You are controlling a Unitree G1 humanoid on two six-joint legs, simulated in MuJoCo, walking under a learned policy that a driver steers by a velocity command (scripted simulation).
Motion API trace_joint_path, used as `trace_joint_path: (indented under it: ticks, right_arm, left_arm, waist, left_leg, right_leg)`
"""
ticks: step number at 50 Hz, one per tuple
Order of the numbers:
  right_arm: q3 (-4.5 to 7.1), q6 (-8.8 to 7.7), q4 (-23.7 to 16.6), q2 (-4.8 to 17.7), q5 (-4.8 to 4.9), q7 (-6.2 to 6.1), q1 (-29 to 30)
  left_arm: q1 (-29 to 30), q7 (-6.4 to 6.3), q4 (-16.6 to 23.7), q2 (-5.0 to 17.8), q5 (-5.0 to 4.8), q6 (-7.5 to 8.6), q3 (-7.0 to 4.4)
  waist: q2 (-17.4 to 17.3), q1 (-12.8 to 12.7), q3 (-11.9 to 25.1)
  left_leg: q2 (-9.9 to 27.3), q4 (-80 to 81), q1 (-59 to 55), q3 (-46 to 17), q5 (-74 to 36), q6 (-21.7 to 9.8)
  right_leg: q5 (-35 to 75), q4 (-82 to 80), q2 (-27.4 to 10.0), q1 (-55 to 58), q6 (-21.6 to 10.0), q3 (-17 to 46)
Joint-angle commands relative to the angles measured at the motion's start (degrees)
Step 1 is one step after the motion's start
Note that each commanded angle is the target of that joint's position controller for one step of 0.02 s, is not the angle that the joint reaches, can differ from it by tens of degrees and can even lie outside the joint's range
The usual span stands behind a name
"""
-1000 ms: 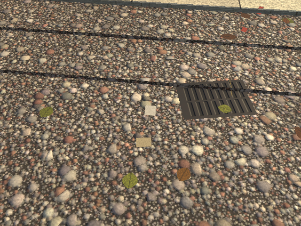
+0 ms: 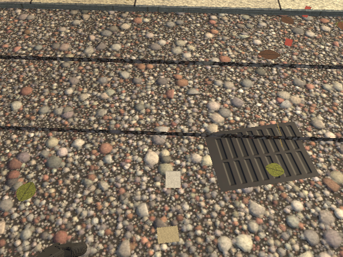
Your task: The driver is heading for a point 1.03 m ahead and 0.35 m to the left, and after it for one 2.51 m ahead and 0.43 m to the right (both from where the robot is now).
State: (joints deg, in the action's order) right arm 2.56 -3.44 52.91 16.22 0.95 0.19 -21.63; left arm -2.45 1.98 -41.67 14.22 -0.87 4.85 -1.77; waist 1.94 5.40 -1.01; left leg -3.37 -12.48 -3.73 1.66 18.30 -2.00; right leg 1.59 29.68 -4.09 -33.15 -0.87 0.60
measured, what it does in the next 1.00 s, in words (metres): walks ahead, turning left: right foot, then left foot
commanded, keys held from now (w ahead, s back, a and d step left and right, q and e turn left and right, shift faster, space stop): w+q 1.00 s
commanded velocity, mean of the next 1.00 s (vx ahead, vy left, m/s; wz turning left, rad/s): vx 0.50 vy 0.00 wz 0.48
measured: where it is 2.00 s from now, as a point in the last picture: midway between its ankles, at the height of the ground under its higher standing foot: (69, 151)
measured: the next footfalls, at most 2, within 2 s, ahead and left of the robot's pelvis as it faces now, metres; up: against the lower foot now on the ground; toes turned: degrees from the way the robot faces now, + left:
right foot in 0.06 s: +0.21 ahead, -0.13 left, +0.00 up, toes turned +0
left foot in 0.58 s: +0.46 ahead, +0.16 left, +0.00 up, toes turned +21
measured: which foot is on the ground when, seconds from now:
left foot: down 0.00-0.06, up 0.08-0.56, down 0.58-1.00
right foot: up 0.00-0.04, down 0.06-0.60, up 0.62-1.00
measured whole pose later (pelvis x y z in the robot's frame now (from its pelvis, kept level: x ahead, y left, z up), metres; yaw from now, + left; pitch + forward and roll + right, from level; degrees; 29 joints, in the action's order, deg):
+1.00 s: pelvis +0.54 +0.11 +0.01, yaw +32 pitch +2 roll +0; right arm 4.5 -2.3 42.8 16.3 1.4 -0.8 -20.2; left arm -0.3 1.0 -41.6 16.1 -0.2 5.9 -2.7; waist 2.7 4.8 -1.7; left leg -6.2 -21.4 5.1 -9.7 17.4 -4.6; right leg 2.6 30.3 -2.2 -33.9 3.2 5.5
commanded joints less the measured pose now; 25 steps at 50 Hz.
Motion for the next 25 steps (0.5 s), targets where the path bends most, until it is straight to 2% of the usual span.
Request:
trace_joint_path:
  ticks: [1, 2, 3, 4, 5, 6, 7, 8, 9, 11, 14, 17, 19, 22, 24, 25]
  right_arm:
    - [2.48, 0.56, -1.54, 10.74, 0.27, -0.51, -0.97]
    - [2.17, 0.77, -1.94, 10.26, 0.09, -0.52, 0.22]
    - [1.04, 0.51, -3.67, 7.66, -0.87, -0.49, 1.02]
    - [-1.07, -0.67, -4.55, 0.24, -0.66, -0.07, -6.73]
    - [0.08, -1.58, -3.43, 5.13, 0.67, -0.03, -4.35]
    - [1.42, -1.94, -5.28, 9.03, 2.14, -0.04, 0.84]
    - [1.44, -1.93, -6.03, 8.59, 2.01, -0.30, 3.82]
    - [1.67, -1.57, -6.18, 7.74, 1.20, -0.50, 5.18]
    - [1.99, -0.74, -5.82, 6.78, 1.02, -0.55, 3.74]
    - [1.79, 0.87, -5.43, 4.06, 1.17, -0.43, 1.99]
    - [1.87, 2.13, -7.46, 3.12, 0.70, -0.54, 5.01]
    - [1.65, 1.68, -9.13, 2.53, 0.36, 0.36, 9.25]
    - [1.21, 1.33, -10.62, 1.81, 0.22, 1.22, 13.61]
    - [0.89, 1.28, -13.32, 1.58, 0.20, 2.23, 19.08]
    - [1.03, 1.35, -15.01, 2.13, 0.25, 2.86, 21.04]
    - [1.26, 1.41, -15.63, 2.64, 0.26, 3.13, 21.10]
  left_arm:
    - [1.07, 0.37, 4.49, 7.60, 0.01, 1.54, -2.26]
    - [-7.67, -0.07, 1.98, 10.14, 0.09, 1.69, -3.62]
    - [-18.87, -0.78, -0.28, 14.03, 1.03, 1.63, -4.88]
    - [-23.29, -0.94, -1.76, 18.68, 1.39, 1.06, -6.08]
    - [-23.81, -1.08, -1.38, 12.60, 1.27, 0.85, -4.52]
    - [-19.49, -1.31, -1.16, 10.03, 1.16, 0.86, -3.54]
    - [-15.30, -1.41, -0.84, 8.61, 1.13, 0.92, -3.06]
    - [-12.20, -1.22, -1.04, 6.85, 1.16, 1.12, -2.63]
    - [-10.26, -1.15, -1.20, 5.80, 1.53, 1.60, -2.37]
    - [-8.53, -1.01, -1.98, 5.43, 1.61, 2.30, -2.56]
    - [-8.45, -1.45, -3.50, 7.10, 1.81, 2.71, -3.24]
    - [-9.10, -2.19, -4.46, 8.48, 1.82, 2.24, -3.63]
    - [-10.23, -2.61, -4.99, 9.58, 1.51, 1.82, -3.92]
    - [-13.24, -2.89, -6.38, 10.95, 0.73, 0.77, -4.47]
    - [-14.27, -2.92, -7.07, 11.71, 0.09, -0.18, -4.83]
    - [-14.05, -2.98, -7.13, 12.27, -0.17, -0.65, -5.02]
  waist:
    - [-6.85, -4.44, -0.43]
    - [-6.31, -9.09, 5.20]
    - [-3.24, -13.60, 14.57]
    - [11.62, -10.66, 23.60]
    - [9.59, -12.86, 24.32]
    - [6.75, -12.38, 14.51]
    - [3.73, -10.58, 9.30]
    - [2.40, -8.99, 5.05]
    - [3.96, -6.94, 3.54]
    - [3.78, -5.18, 1.82]
    - [2.06, -4.54, -1.01]
    - [1.37, -5.59, -2.10]
    - [0.48, -7.26, -3.13]
    - [-0.45, -9.25, -4.73]
    - [-0.12, -9.25, -5.11]
    - [0.36, -8.61, -4.66]
  left_leg:
    - [17.41, -6.35, -1.15, -8.95, -36.95, -7.80]
    - [14.47, -15.86, 1.90, -7.02, -42.68, -6.31]
    - [11.26, -31.62, 13.45, -5.21, -32.40, -4.29]
    - [1.26, -53.00, 37.62, -2.02, 1.74, 0.06]
    - [1.79, -60.59, 43.18, -10.05, 14.18, -0.07]
    - [4.70, -62.46, 46.83, -9.96, 10.23, -0.49]
    - [7.54, -60.58, 45.67, -8.17, 5.21, -0.34]
    - [9.09, -57.47, 44.07, -7.89, 1.76, -0.02]
    - [10.65, -55.51, 40.54, -8.34, -0.98, 0.17]
    - [11.19, -54.28, 37.65, -7.73, -3.08, 0.81]
    - [11.76, -49.39, 41.45, -8.28, -8.40, 1.78]
    - [11.28, -38.68, 41.83, -6.70, -17.42, 1.94]
    - [10.73, -32.40, 40.88, -3.96, -21.15, 1.56]
    - [10.18, -26.87, 42.73, -1.85, -20.57, 0.37]
    - [9.48, -24.79, 43.70, -0.61, -17.08, -0.94]
    - [8.52, -24.11, 42.60, 0.51, -14.56, -1.81]
  right_leg:
    - [-6.27, -3.00, 2.54, 5.07, -2.41, -1.07]
    - [-4.70, -4.41, 3.52, 17.95, -4.17, -2.07]
    - [-3.02, -0.60, -4.47, 37.37, -7.64, 5.45]
    - [-13.72, -3.84, -19.45, 59.68, -15.78, 31.11]
    - [-19.27, -9.98, -20.41, 57.75, -15.33, 38.84]
    - [-18.52, -11.49, -18.44, 50.16, -12.42, 29.35]
    - [-14.33, -13.20, -16.18, 42.04, -10.99, 22.05]
    - [-11.17, -15.71, -13.90, 35.27, -10.19, 16.81]
    - [-9.23, -17.85, -12.21, 30.69, -9.33, 12.39]
    - [-5.62, -20.95, -11.03, 25.89, -9.65, 6.93]
    - [-0.53, -22.93, -11.02, 24.46, -10.04, 0.65]
    - [1.01, -23.61, -9.62, 25.83, -9.15, -5.12]
    - [1.30, -23.93, -9.65, 26.96, -8.69, -7.94]
    - [2.78, -22.61, -11.55, 32.74, -8.37, -9.95]
    - [6.59, -20.13, -12.86, 37.25, -7.59, -10.93]
    - [11.92, -17.96, -13.23, 38.79, -7.03, -11.66]
Velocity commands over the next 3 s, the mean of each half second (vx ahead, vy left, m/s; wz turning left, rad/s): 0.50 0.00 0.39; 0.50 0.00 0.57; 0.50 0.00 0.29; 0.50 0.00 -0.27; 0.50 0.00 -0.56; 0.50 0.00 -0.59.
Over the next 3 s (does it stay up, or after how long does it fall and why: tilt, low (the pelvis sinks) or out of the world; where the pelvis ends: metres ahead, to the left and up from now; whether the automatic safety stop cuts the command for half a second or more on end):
stays up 1.46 0.60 0.03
